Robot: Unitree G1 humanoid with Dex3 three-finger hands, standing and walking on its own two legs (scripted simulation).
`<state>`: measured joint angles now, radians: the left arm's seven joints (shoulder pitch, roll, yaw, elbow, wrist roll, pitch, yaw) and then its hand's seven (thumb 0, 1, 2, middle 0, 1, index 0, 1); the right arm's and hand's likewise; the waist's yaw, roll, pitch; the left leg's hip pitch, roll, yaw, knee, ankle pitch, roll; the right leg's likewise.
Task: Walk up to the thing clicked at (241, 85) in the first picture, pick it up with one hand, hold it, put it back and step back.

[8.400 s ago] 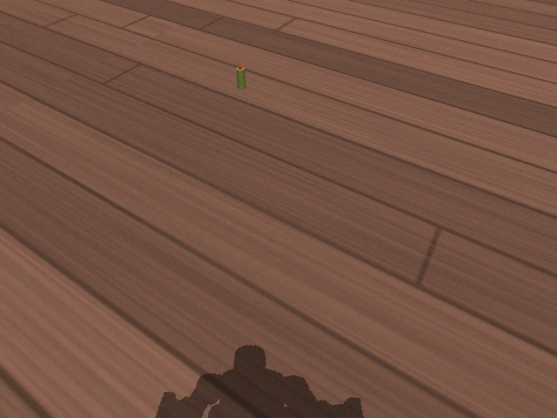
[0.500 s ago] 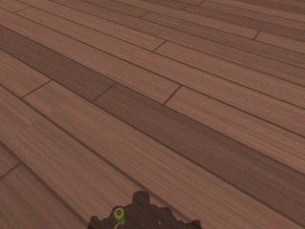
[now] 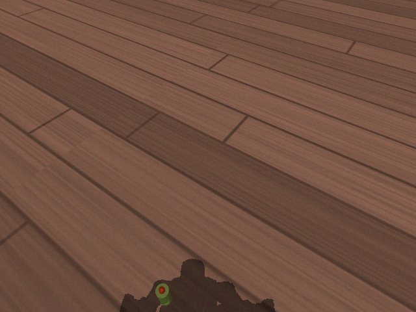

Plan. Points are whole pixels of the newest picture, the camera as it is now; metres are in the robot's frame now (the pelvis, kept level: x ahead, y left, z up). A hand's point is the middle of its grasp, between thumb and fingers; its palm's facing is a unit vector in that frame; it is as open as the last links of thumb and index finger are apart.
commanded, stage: stand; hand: left
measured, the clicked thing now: (163, 294) +0.32 +0.18 -0.70
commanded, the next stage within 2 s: go down in 0.50 s
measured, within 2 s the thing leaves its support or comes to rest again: neither
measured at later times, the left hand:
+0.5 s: hand out of the picture +0.08 +0.26 -0.15, palm faces -0.04 -0.94 -0.35, open 7.4 cm
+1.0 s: hand out of the picture +0.15 +0.27 -0.17, palm faces +0.03 -0.94 -0.34, open 14.4 cm
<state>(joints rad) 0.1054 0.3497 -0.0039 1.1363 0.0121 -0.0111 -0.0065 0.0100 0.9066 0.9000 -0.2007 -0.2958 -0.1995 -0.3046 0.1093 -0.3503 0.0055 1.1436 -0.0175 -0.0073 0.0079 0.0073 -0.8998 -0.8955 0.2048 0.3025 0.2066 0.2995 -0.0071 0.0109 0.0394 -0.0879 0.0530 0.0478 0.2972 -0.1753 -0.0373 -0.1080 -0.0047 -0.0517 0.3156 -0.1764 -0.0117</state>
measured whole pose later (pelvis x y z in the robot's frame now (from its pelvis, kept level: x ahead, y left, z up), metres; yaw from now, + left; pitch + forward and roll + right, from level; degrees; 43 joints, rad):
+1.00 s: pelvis -0.01 +0.01 -0.03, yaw +0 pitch +8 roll +0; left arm 0.04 0.33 0.19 0.91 0.08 0.06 -0.05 0.01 0.04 0.24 -0.06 -0.09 -0.06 -0.10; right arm 0.26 -0.24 -0.02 0.72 0.02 -0.06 -0.02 0.01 -0.85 -0.88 0.21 0.30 0.21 0.30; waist -0.04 0.00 -0.03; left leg -0.50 0.04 0.04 0.70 -0.34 -0.01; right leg -0.51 -0.03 -0.05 0.69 -0.33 0.00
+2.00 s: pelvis -0.06 +0.02 -0.23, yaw +0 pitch +30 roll -2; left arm -0.08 0.48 0.45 0.69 -0.10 -0.25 -0.41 -0.01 -0.56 0.07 -0.06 -0.08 -0.06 -0.09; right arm 0.14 -0.28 0.00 0.62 0.00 -0.18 -0.02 0.01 -0.86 -0.88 0.21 0.30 0.21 0.30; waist -0.04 -0.01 -0.17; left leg -1.58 0.05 -0.03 1.71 -0.66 -0.01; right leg -1.56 -0.06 -0.06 1.67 -0.64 0.00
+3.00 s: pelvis -0.10 +0.02 -0.36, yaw -2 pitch +33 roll -5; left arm -0.43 0.71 0.63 0.93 -0.19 -0.37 -0.71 -0.01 -0.59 0.07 -0.04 -0.07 -0.04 -0.08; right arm 0.08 -0.35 0.07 0.68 -0.02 -0.21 -0.03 0.01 -0.88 -0.89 0.21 0.30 0.21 0.30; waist -0.06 -0.01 -0.13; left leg -2.02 0.04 -0.08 2.13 -0.69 0.00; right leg -1.98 -0.06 -0.07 2.07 -0.66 -0.01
